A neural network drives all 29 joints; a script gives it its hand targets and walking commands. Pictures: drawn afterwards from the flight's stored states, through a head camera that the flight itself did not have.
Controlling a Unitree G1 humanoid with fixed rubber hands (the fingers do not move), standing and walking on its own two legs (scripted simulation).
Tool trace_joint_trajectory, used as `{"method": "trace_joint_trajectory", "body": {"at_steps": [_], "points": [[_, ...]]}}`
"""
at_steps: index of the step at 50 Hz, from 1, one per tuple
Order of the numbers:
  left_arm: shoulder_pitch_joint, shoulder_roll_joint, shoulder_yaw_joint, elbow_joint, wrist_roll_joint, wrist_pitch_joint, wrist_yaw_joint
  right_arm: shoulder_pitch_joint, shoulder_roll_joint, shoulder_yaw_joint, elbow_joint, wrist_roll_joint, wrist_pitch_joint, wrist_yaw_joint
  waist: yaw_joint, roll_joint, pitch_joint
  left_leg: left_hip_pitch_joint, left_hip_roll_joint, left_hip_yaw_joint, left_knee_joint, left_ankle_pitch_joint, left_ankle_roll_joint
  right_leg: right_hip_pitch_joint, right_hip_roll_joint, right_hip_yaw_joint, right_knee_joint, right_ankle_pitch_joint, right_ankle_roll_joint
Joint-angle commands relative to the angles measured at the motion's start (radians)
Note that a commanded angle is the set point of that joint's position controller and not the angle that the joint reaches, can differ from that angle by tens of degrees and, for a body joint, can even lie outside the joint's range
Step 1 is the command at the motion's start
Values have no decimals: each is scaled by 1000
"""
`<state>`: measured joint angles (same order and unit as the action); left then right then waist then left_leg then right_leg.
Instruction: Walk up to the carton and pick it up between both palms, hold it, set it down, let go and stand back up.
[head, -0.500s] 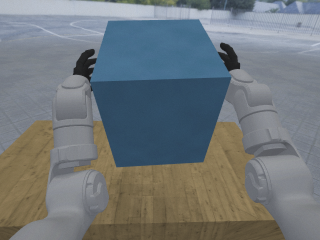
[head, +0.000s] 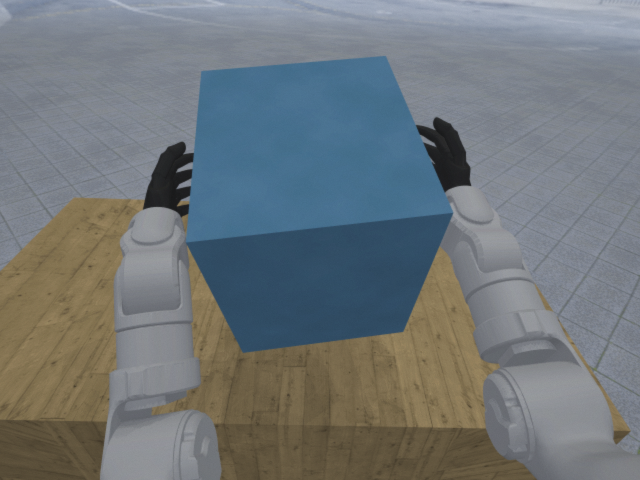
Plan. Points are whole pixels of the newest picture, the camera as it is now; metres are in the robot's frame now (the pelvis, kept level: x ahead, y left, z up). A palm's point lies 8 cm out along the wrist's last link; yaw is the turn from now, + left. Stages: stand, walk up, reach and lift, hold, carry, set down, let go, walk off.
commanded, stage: set down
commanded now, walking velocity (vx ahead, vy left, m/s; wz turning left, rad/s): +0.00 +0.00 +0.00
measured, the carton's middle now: (310, 212) +0.43 +0.00 +0.18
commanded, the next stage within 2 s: none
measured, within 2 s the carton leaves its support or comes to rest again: neither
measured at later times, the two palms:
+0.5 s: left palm (167, 227) +0.36 +0.17 +0.22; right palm (440, 194) +0.39 -0.16 +0.24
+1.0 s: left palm (191, 239) +0.37 +0.15 +0.19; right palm (446, 201) +0.41 -0.18 +0.22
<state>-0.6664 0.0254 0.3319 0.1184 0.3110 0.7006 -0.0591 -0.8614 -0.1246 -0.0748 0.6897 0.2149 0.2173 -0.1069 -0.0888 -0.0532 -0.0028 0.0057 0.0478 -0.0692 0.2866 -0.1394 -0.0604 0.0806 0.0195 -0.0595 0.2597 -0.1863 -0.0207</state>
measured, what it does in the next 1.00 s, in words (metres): stands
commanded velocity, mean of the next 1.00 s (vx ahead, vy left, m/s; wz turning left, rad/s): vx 0.00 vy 0.00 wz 0.00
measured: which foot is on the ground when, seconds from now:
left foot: down 0.00-1.00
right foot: down 0.00-1.00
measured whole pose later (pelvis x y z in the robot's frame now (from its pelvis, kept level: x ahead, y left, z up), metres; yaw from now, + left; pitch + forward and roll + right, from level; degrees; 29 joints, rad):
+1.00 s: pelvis +0.00 -0.01 +0.00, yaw -2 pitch -4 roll +0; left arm -0.67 -0.10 0.35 0.29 0.31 0.57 0.08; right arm -0.93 -0.19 -0.17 0.99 0.11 0.06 0.05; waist 0.02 -0.02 -0.04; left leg -0.07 0.07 -0.03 0.24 -0.11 -0.07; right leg -0.04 0.03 -0.03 0.28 -0.17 -0.03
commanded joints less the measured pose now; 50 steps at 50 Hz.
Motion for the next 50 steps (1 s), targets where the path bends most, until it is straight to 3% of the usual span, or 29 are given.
{"method": "trace_joint_trajectory", "body": {"at_steps": [1, 2, 3, 5, 7, 8, 11, 12, 14, 15, 16, 17, 18, 24, 25, 26, 29, 30, 33, 34, 37, 40, 41, 42, 44, 45, 46, 48, 50], "points": [[-736, -396, -424, -196, -182, -109, -105, -722, 426, 291, -313, 60, -76, 118, 30, 75, -501, 208, -80, 117, 62, 438, 12, 29, 23, -36, 15, 413, 76], [-714, -392, -407, -179, -166, -100, -99, -686, 403, 268, -275, 41, -66, 127, 14, 75, -463, 198, -74, 109, 47, 398, 14, 19, 28, -52, 11, 352, 68], [-684, -382, -366, -122, -150, -86, -104, -714, 414, 270, -290, 40, -67, 130, 39, 45, -431, 167, -77, 117, 24, 320, 31, 6, 20, -41, 4, 326, 78], [-662, -366, -331, -96, -138, -79, -109, -682, 404, 271, -237, 27, -55, 139, 55, 25, -379, 143, -72, 122, 11, 264, 41, 12, 12, -40, 5, 290, 77], [-672, -363, -272, -36, -102, -69, -112, -671, 389, 216, -143, -8, -52, 153, 50, 28, -314, 114, -66, 121, -22, 188, 48, -10, 12, -38, -13, 199, 73], [-680, -363, -274, -29, -107, -72, -115, -714, 411, 224, -165, -3, -61, 156, 74, 3, -333, 106, -65, 130, -19, 167, 55, -18, 10, -30, -15, 176, 74], [-685, -361, -267, 2, -104, -87, -107, -699, 415, 182, -127, -44, -70, 169, 64, -16, -323, 91, -63, 122, -28, 166, 57, -32, 6, -49, -15, 196, 78], [-716, -354, -253, 1, -94, -91, -110, -697, 413, 183, -102, -47, -73, 171, 78, -19, -316, 97, -63, 131, -22, 173, 62, -43, 9, -47, -12, 201, 82], [-712, -378, -279, -1, -99, -104, -101, -649, 408, 147, -31, -62, -80, 183, 47, 13, -319, 112, -62, 126, -22, 168, 45, -54, 10, -53, -21, 189, 72], [-714, -379, -264, 23, -83, -104, -100, -668, 398, 131, -15, -54, -88, 189, 56, 38, -313, 113, -58, 130, -29, 158, 44, -62, 11, -48, -21, 175, 68], [-708, -388, -264, 25, -84, -107, -97, -650, 390, 108, 23, -78, -90, 199, 45, 54, -295, 112, -59, 127, -35, 168, 39, -74, 7, -52, -23, 175, 63], [-701, -387, -265, 45, -71, -102, -101, -649, 368, 87, 20, -84, -93, 197, 31, 59, -285, 117, -54, 124, -32, 165, 31, -84, 14, -59, -22, 177, 63], [-681, -395, -268, 58, -72, -108, -100, -670, 366, 88, 25, -81, -107, 203, 51, 58, -290, 114, -52, 125, -32, 169, 31, -80, 13, -55, -30, 163, 56], [-740, -448, -363, -56, -146, -183, -39, -682, 396, 114, -3, -81, -173, 227, 55, 48, -459, 162, -49, 121, 2, 257, 16, -94, 20, -70, -9, 261, 58], [-709, -441, -349, -19, -128, -180, -34, -669, 394, 102, 4, -83, -175, 228, 55, 62, -448, 155, -51, 125, 4, 272, 16, -90, 19, -69, -10, 269, 54], [-733, -456, -363, -31, -133, -182, -29, -677, 377, 80, 40, -83, -180, 234, 43, 90, -428, 158, -53, 115, 1, 247, 10, -107, 10, -65, -10, 253, 55], [-724, -460, -392, -49, -148, -190, -11, -668, 359, 88, 41, -83, -187, 241, 37, 74, -463, 177, -43, 117, 7, 273, 8, -104, 23, -69, -15, 261, 50], [-726, -460, -376, -14, -139, -185, -2, -710, 352, 85, 16, -84, -194, 247, 51, 68, -451, 169, -41, 105, 0, 225, 8, -120, 22, -68, -16, 222, 49], [-706, -482, -419, -51, -158, -196, 19, -712, 374, 98, 1, -72, -208, 255, 66, 86, -533, 192, -44, 118, 25, 305, 5, -128, 17, -66, -1, 276, 46], [-696, -475, -397, -42, -154, -203, 23, -713, 367, 108, 1, -69, -207, 256, 90, 69, -510, 188, -46, 121, 24, 320, 12, -122, 20, -62, -3, 303, 49], [-673, -481, -363, -8, -128, -190, 31, -668, 318, 79, 73, -76, -197, 266, 79, 71, -433, 179, -36, 113, 10, 304, 8, -132, 22, -63, -11, 270, 41], [-639, -443, -330, 48, -116, -183, 24, -657, 320, 69, 105, -90, -190, 274, 101, 49, -395, 127, -43, 124, -10, 223, 28, -111, 7, -47, -12, 240, 55], [-657, -440, -329, 13, -110, -186, 23, -656, 342, 78, 112, -83, -187, 278, 97, 22, -410, 114, -41, 124, -22, 217, 28, -93, 11, -47, -9, 258, 58], [-652, -445, -304, 33, -104, -187, 28, -676, 326, 73, 101, -87, -190, 285, 118, 13, -420, 110, -37, 120, -15, 238, 32, -98, 12, -44, -10, 264, 56], [-666, -465, -336, -1, -122, -208, 32, -659, 344, 90, 90, -83, -200, 283, 111, 7, -491, 136, -39, 120, -2, 300, 29, -74, 14, -50, 4, 347, 61], [-646, -471, -316, 28, -112, -205, 35, -682, 334, 95, 100, -78, -197, 287, 128, -11, -468, 125, -37, 118, -3, 298, 30, -98, 17, -44, 6, 357, 65], [-665, -461, -308, 30, -109, -207, 35, -677, 338, 92, 109, -79, -199, 287, 125, 14, -455, 118, -37, 123, -4, 304, 30, -93, 13, -42, 6, 355, 61], [-600, -458, -299, 68, -103, -199, 24, -674, 330, 94, 94, -92, -200, 284, 125, -16, -397, 71, -45, 131, -12, 262, 41, -55, 8, -34, 8, 372, 68], [-664, -473, -319, 1, -110, -220, 38, -671, 343, 97, 109, -84, -213, 291, 130, 19, -451, 92, -48, 135, -3, 293, 29, -72, 12, -38, 12, 376, 60]]}}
